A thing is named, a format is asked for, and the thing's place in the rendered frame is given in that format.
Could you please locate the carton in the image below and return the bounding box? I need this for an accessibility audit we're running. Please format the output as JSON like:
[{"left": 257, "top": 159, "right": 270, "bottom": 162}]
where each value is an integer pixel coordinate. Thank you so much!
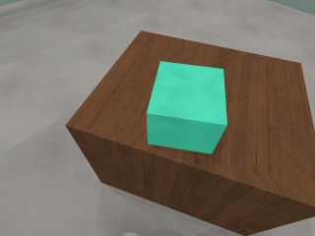
[{"left": 147, "top": 61, "right": 227, "bottom": 154}]

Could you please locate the pedestal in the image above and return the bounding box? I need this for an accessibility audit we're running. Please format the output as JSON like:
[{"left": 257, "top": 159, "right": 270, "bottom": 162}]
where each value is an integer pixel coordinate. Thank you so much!
[{"left": 65, "top": 30, "right": 315, "bottom": 236}]

